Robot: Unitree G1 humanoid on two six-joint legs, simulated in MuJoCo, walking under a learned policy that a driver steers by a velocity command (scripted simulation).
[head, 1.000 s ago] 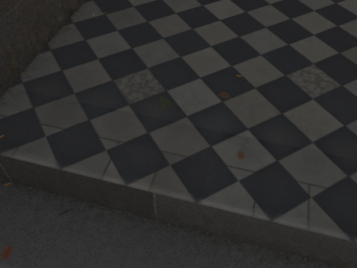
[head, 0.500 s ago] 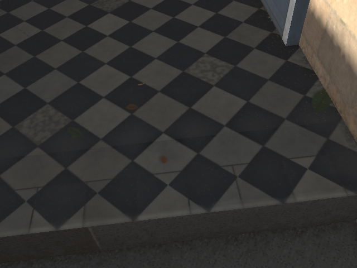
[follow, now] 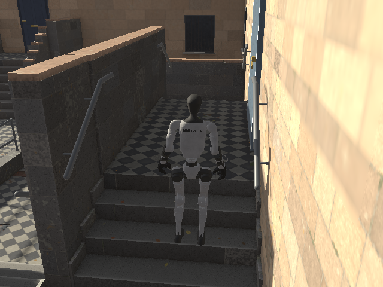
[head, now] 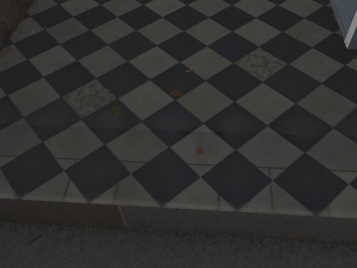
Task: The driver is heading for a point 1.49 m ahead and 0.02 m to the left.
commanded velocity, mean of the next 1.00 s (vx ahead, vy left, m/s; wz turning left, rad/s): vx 0.40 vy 0.00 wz -0.03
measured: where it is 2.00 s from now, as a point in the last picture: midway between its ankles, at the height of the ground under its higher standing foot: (167, 87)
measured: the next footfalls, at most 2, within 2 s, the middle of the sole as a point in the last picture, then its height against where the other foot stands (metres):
left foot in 0.62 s outside the picture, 0.17 m higher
right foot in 1.18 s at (147, 162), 0.17 m higher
